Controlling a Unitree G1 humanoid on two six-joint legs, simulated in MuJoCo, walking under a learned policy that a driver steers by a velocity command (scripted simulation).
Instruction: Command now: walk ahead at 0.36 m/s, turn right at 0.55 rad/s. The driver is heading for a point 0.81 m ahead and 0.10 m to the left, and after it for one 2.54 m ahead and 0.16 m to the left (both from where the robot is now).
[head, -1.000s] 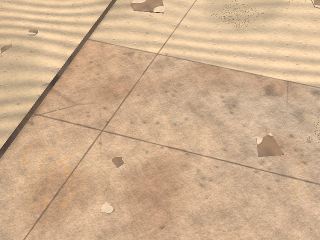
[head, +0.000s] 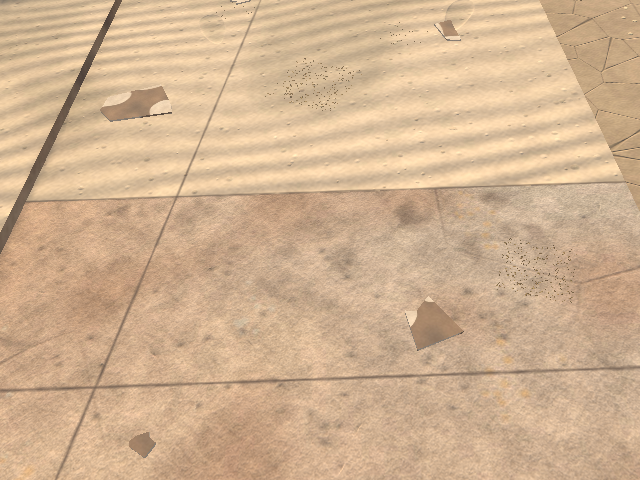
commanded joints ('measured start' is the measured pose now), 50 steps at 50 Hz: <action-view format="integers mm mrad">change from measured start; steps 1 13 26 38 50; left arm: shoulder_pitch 13 28 -226 -31 -222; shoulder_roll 185 186 70 226 128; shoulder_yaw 46 56 12 75 54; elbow -52 -50 -184 -181 -105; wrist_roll -4 -15 7 8 23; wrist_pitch -19 2 -48 -57 -94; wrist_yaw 11 1 -33 -42 -37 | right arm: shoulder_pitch -134 -99 185 275 179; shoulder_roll -46 -88 -87 -104 -10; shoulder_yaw -5 14 28 46 44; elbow -82 -78 40 62 -15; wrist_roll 5 17 10 -1 19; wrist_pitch -34 -91 -60 -13 27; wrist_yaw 8 42 28 11 17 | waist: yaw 5 -11 -74 117 -64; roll -157 -196 76 22 -70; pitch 57 53 66 -203 59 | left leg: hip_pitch -144 225 493 364 -84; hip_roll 2 -24 199 126 142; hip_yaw -22 48 -128 -24 -59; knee -116 -456 -707 -106 176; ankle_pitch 67 -6 194 371 -46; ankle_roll -25 45 261 118 31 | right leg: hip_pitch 82 62 -582 235 -36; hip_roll -193 -192 -114 -120 -266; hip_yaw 252 275 -85 -27 -110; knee -175 0 592 230 -204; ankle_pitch -185 176 -1 184 215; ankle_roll -112 -110 77 -73 -140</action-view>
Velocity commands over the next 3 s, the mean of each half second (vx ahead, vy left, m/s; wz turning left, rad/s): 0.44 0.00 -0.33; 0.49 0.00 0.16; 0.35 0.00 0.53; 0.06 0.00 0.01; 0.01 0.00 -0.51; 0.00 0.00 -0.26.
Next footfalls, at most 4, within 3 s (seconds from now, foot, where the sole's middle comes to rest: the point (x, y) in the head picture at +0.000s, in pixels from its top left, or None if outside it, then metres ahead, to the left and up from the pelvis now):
0.30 left None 0.25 0.15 -0.79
0.76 right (453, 473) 0.54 -0.14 -0.79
1.28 left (333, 357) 0.82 0.12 -0.79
1.74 right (412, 311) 0.95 -0.08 -0.79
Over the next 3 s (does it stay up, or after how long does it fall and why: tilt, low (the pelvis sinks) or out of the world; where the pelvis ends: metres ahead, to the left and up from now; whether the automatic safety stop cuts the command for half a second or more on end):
stays up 0.87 0.00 -0.02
